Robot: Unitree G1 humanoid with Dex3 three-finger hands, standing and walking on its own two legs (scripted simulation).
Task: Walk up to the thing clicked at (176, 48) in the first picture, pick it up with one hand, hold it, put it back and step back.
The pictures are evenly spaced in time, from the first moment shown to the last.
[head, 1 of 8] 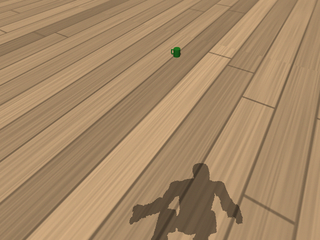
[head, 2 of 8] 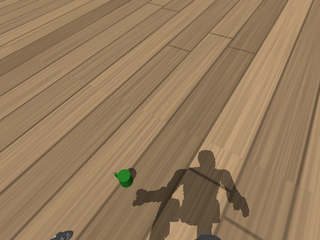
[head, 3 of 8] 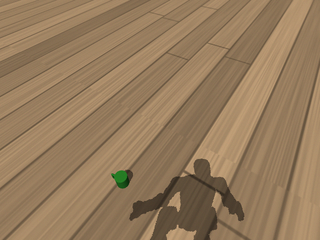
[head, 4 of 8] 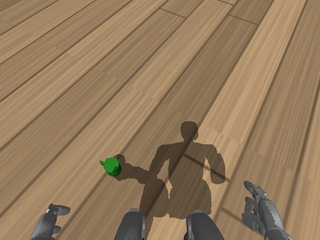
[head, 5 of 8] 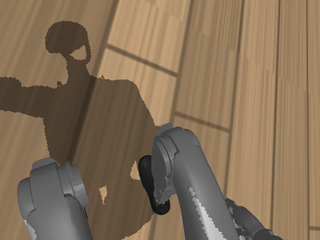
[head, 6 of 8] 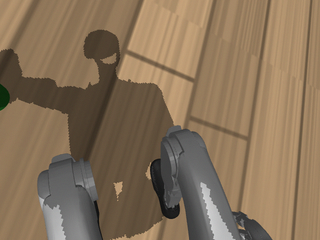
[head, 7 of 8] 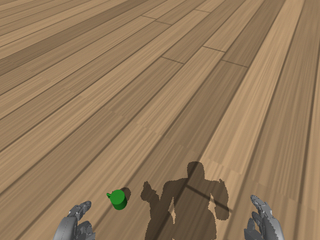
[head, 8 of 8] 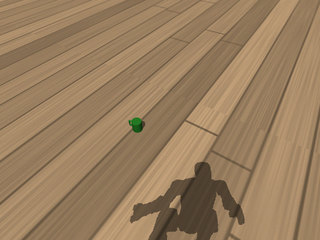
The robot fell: no
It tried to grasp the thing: yes
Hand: left
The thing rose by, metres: 0.66
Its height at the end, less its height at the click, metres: +0.00
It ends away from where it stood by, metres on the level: 0.01
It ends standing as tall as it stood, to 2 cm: yes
